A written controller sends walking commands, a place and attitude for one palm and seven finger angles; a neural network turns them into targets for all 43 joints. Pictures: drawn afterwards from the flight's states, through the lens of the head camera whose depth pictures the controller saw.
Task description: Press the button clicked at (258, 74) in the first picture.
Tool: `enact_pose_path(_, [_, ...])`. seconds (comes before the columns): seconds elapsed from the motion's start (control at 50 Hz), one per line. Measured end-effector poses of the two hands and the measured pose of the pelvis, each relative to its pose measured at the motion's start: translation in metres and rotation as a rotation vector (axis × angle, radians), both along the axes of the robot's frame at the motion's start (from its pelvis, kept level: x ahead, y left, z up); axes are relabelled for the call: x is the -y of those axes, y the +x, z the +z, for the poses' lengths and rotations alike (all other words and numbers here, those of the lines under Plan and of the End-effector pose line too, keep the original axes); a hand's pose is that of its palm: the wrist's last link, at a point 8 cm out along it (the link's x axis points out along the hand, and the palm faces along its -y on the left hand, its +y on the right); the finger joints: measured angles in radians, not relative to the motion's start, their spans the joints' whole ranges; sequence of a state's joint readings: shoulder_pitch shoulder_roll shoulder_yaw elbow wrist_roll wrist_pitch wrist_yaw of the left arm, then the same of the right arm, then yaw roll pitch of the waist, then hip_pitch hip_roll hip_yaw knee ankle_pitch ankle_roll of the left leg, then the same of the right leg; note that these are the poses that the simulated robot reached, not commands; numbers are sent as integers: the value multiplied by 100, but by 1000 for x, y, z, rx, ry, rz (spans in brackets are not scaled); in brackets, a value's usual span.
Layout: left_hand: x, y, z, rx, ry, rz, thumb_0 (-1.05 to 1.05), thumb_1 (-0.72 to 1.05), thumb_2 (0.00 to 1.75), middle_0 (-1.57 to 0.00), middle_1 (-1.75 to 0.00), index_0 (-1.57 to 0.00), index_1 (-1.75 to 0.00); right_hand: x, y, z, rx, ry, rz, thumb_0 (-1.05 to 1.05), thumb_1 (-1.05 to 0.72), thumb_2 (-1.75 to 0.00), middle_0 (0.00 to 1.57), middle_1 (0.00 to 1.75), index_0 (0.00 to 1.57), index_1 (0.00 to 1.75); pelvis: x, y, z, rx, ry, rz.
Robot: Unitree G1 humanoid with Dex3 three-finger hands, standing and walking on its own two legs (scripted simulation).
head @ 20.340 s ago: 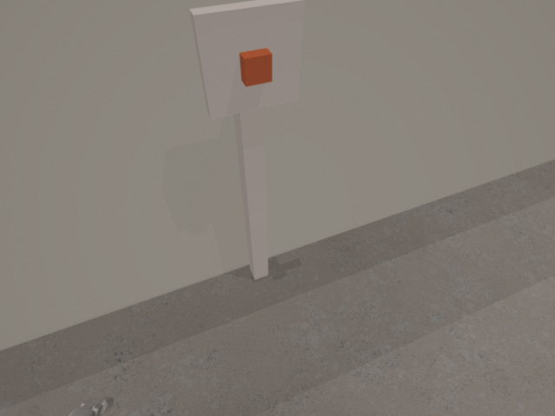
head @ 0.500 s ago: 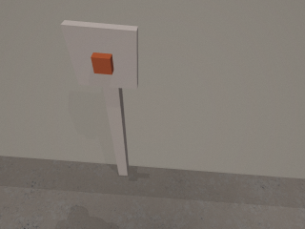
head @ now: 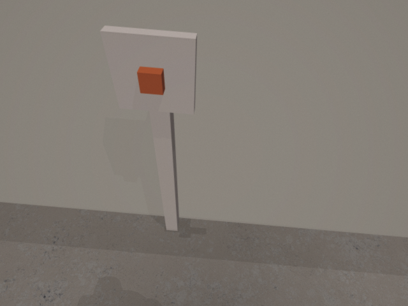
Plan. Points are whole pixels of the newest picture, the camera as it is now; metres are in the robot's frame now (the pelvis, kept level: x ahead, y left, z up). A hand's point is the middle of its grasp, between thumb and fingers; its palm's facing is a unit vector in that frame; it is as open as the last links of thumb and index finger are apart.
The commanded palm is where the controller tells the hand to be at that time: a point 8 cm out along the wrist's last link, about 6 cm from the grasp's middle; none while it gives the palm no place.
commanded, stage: look again from close up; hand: left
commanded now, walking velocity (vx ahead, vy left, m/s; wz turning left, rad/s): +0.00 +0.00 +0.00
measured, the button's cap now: (152, 80) +0.57 +0.17 +0.15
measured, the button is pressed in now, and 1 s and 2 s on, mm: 0 0 0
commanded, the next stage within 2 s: raise the hand and make a fist in 0.60 s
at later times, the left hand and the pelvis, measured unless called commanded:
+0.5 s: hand out of the picture +0.03 +0.17 -0.18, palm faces +0.01 -0.98 -0.21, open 7.4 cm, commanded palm none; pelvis +0.01 +0.00 -0.01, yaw -1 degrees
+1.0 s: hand (137, 251) +0.22 +0.15 +0.00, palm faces +0.04 -1.00 -0.02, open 6.3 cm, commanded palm +0.14 +0.22 -0.03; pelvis +0.02 -0.03 -0.05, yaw +1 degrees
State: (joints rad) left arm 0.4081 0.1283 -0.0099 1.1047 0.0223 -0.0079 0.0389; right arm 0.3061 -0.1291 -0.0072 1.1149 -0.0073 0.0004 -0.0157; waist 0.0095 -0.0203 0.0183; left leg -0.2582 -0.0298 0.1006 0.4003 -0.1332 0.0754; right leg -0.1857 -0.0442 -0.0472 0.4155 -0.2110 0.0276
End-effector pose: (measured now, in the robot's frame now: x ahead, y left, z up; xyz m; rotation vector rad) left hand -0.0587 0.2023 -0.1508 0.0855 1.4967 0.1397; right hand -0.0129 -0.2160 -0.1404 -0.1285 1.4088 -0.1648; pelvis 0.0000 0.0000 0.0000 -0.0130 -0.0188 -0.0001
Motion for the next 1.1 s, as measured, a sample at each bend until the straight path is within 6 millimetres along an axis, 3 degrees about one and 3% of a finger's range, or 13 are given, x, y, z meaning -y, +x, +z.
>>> enact_pose_path(0.18, [5, -3, -4, 4, -1, -14, 0, 91, 89, -20, -29, -20, -30, 0, -1, -7, 14, 9, 7, 1, -92, -89, 20, 30, 20, 30, -1, -5, -7, -6, -18, 0])
enact_pose_path(0.34, [-17, 42, -2, 126, 59, -30, 1, 91, 89, -20, -29, -20, -30, 0, 17, -16, 90, 16, 8, 1, -92, -89, 20, 30, 20, 30, -5, 3, -11, -2, -4, 2])
enact_pose_path(0.48, [-21, 75, 6, 194, 76, -62, 0, 91, 89, -19, -29, -20, -30, 10, 36, -10, 129, 3, 9, 1, -93, -89, 20, 30, 20, 30, -2, 11, -6, -4, 7, -15])
enact_pose_path(0.6, [-16, 91, 6, 196, 61, -83, 0, 91, 89, -19, -29, -20, -30, 16, 44, -4, 126, -9, 13, 1, -92, -89, 20, 30, 20, 30, 3, 17, -4, -7, 9, -19])
enact_pose_path(0.72, [-10, 95, 3, 167, 53, -88, 1, 91, 89, -20, -29, -20, -30, 20, 46, -2, 91, -15, 15, 0, -91, -89, 20, 30, 20, 30, 8, 22, -3, -11, 5, -20])
enact_pose_path(0.74, [-13, 103, 8, 201, 61, -29, 1, 92, 89, -20, -30, -20, -30, 22, 49, 0, 116, -21, 8, 0, -91, -89, 20, 30, 20, 30, 8, 23, -4, -11, 3, -12])
enact_pose_path(0.8, [-25, 160, 60, 587, 136, 53, 3, 94, 89, -21, -31, -22, -32, 28, 74, 12, 313, -62, 24, 1, -91, -89, 20, 30, 20, 30, 12, 26, -8, -25, 21, 7])
enact_pose_path(0.86, [-24, 216, 119, 972, 156, 63, 3, 94, 89, -25, -35, -25, -35, 37, 112, 19, 497, -75, 64, 1, -91, -89, 20, 30, 20, 30, 14, 25, -13, -48, 14, 37])
enact_pose_path(0.92, [-15, 250, 153, 1281, 94, 15, 2, 93, 89, -30, -41, -30, -41, 48, 154, 26, 646, -82, 94, 1, -91, -89, 21, 30, 20, 30, 19, 24, -24, -106, 10, 31])
enact_pose_path(1.0, [3, 254, 147, 1482, -41, -121, 1, 92, 89, -38, -50, -39, -51, 63, 208, 37, 805, -100, 145, 1, -91, -89, 21, 30, 20, 30, 32, 21, -48, -173, 9, 18])
enact_pose_path(1.1, [3, 220, 119, 1394, -76, -107, 1, 91, 89, -52, -64, -52, -65, 71, 257, 49, 930, -122, 204, 1, -91, -90, 20, 30, 20, 30, 45, 22, -67, -198, -1, 29])
